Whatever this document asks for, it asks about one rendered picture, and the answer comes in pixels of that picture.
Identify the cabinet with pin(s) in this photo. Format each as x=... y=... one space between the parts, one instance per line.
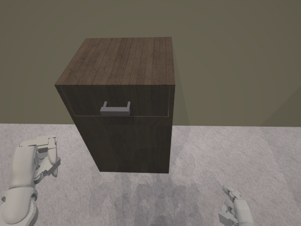
x=136 y=144

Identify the robot left forearm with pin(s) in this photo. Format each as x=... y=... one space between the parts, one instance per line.
x=19 y=207

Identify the robot right hand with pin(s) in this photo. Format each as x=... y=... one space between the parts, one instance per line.
x=239 y=211

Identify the handle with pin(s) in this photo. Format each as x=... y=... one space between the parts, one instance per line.
x=121 y=111

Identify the robot left hand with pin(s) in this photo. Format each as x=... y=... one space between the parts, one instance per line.
x=25 y=160

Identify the drawer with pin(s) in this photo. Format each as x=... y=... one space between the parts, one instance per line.
x=145 y=101

